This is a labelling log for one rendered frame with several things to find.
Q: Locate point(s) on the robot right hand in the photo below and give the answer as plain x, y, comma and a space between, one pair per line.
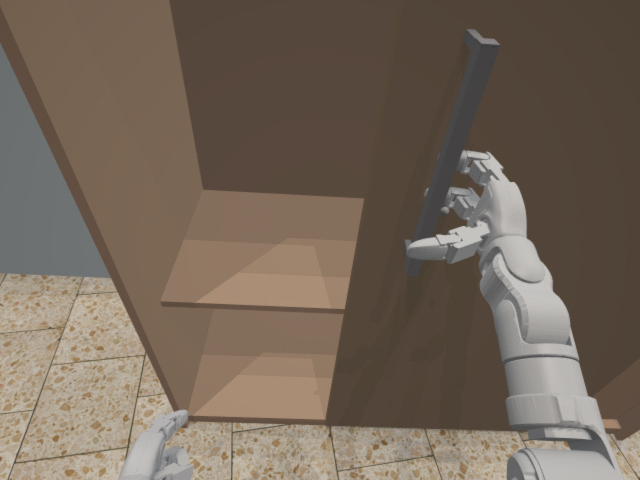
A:
500, 208

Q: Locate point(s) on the wardrobe door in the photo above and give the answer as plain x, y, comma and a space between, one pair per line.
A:
561, 114
621, 395

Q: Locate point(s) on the robot right upper arm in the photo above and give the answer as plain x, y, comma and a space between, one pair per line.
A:
555, 464

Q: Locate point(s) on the handle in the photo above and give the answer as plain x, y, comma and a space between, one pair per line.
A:
483, 54

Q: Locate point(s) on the robot left hand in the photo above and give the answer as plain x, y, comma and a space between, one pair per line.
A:
148, 458

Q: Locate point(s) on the robot right forearm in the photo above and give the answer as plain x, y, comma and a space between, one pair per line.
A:
548, 396

